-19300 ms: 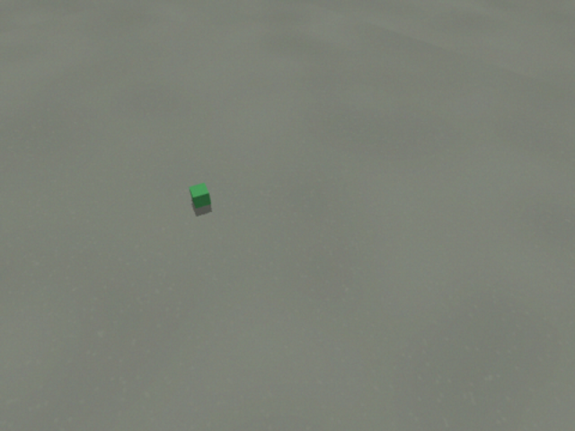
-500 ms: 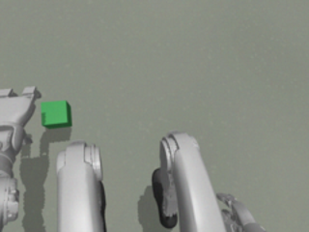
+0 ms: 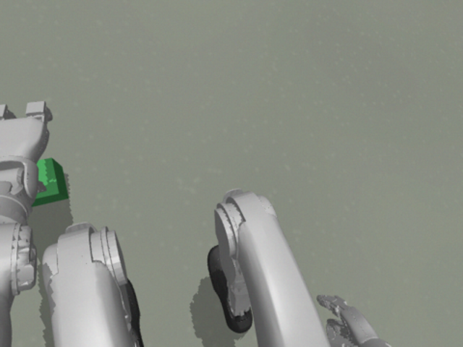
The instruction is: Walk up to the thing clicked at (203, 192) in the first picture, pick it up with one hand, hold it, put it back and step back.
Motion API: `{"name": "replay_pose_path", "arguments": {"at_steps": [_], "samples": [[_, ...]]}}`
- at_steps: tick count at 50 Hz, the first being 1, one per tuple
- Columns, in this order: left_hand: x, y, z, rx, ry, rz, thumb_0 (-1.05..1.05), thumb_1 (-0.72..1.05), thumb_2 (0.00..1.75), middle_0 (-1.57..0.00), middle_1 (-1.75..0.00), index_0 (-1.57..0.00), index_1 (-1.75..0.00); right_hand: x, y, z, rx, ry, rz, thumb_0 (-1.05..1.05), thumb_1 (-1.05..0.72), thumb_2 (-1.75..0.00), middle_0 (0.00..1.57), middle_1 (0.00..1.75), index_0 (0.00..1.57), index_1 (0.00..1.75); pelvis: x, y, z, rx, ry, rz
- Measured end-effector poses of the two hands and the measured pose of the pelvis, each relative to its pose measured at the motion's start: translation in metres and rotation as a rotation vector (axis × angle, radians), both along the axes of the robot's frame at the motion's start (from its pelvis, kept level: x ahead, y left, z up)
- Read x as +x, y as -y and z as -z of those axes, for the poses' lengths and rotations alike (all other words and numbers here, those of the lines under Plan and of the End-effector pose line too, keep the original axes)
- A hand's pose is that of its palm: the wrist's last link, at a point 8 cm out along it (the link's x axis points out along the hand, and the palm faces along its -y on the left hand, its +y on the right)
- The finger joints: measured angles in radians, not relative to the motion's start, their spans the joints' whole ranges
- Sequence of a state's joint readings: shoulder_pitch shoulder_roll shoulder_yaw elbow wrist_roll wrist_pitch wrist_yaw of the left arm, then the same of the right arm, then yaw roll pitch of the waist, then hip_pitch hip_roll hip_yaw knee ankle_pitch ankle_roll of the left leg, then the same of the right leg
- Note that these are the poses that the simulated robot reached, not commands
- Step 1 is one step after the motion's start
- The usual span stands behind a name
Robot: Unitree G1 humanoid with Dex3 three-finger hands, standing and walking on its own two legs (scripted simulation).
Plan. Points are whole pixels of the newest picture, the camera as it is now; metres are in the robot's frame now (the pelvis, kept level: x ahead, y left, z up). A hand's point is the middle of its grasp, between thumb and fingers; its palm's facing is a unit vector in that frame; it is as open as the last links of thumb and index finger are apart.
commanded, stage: close in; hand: left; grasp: from above
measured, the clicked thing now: (40, 183) +0.44 +0.27 -0.29
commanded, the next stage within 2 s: rest palm in 0.26 s
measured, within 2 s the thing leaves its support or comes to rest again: neither
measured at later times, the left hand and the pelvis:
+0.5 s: hand (23, 191) +0.41 +0.27 -0.22, palm faces -0.47 -0.10 -0.88, open 14.0 cm; pelvis +0.00 +0.00 -0.01, yaw -1 degrees
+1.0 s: hand (24, 184) +0.43 +0.28 -0.25, palm faces -0.50 -0.13 -0.86, open 14.1 cm; pelvis +0.01 +0.00 -0.03, yaw -3 degrees
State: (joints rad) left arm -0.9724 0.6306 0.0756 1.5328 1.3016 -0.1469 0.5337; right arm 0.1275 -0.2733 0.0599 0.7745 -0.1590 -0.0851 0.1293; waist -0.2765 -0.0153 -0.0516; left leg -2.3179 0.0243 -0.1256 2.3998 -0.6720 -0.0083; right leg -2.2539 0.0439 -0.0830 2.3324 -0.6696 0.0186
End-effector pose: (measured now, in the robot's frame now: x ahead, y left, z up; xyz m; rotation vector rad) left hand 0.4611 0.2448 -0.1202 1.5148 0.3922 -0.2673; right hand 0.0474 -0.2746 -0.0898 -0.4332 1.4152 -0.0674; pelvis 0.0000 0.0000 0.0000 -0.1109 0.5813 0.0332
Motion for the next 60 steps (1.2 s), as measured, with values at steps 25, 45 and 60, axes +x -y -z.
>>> {"name": "replay_pose_path", "arguments": {"at_steps": [25,45,60], "samples": [[-0.044,-0.033,0.043,-0.090,-0.064,0.065,0.00,-0.48,0.94,-0.08,-1.03,-0.10,-0.99,0.031,-0.005,0.006,-0.017,0.004,-0.106,0.00,-0.90,-0.89,0.20,0.30,0.20,0.30,0.004,-0.004,0.014,-0.027,0.041,-0.002],[-0.011,-0.031,0.070,-0.010,-0.056,-0.121,0.00,-0.49,0.94,-0.07,-0.99,-0.08,-0.97,-0.007,-0.016,0.025,0.104,-0.076,-0.122,0.00,-0.90,-0.89,0.20,0.30,0.20,0.30,0.007,-0.003,0.032,-0.037,0.058,0.027],[-0.039,-0.029,0.083,-0.103,-0.085,0.020,0.00,-0.47,0.95,-0.08,-1.00,-0.09,-0.98,-0.024,-0.021,0.008,0.065,-0.121,-0.155,0.00,-0.90,-0.89,0.20,0.30,0.20,0.30,0.003,-0.007,0.032,-0.068,0.101,0.034]]}}
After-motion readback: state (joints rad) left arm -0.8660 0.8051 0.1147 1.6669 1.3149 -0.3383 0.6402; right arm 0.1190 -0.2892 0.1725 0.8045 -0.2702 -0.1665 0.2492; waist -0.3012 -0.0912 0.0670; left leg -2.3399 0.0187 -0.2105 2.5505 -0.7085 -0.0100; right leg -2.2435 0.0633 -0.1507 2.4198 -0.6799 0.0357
